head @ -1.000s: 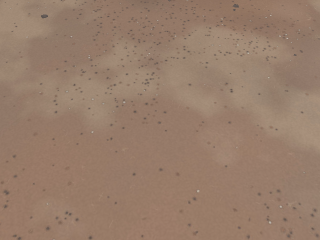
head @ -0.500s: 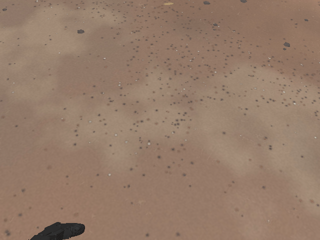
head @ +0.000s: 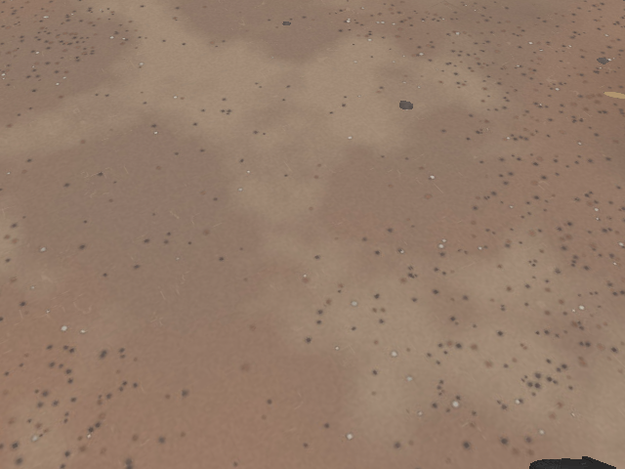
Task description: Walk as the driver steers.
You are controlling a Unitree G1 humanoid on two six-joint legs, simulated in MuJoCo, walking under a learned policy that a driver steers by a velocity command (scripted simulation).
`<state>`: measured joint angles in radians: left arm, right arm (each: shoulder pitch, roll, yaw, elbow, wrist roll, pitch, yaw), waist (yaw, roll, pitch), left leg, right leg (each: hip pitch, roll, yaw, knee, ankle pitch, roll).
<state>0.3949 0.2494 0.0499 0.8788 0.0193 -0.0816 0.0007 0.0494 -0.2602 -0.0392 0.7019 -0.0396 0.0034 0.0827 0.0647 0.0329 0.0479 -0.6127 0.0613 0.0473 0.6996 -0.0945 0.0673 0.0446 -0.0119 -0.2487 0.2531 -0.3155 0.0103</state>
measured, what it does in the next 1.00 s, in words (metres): walks ahead, turning right: left foot, then right foot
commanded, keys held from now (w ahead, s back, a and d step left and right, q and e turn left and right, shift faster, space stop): w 0.20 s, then w+e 0.28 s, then e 0.52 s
